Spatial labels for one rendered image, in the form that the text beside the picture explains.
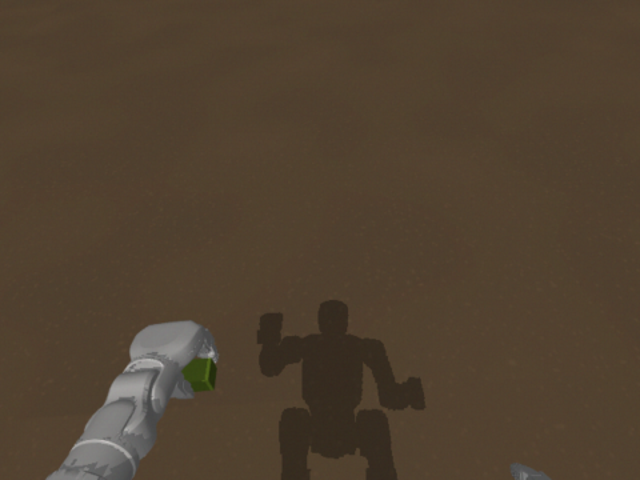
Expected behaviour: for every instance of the left robot hand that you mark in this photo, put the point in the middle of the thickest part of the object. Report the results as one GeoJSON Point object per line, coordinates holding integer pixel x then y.
{"type": "Point", "coordinates": [177, 342]}

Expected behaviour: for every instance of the left robot arm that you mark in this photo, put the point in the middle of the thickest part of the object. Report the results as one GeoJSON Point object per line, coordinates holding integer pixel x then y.
{"type": "Point", "coordinates": [123, 430]}

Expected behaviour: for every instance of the small box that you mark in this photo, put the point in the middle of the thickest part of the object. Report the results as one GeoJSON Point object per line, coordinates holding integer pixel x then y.
{"type": "Point", "coordinates": [201, 373]}

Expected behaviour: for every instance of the right robot hand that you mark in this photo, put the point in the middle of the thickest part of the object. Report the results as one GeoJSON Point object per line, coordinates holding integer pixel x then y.
{"type": "Point", "coordinates": [522, 472]}

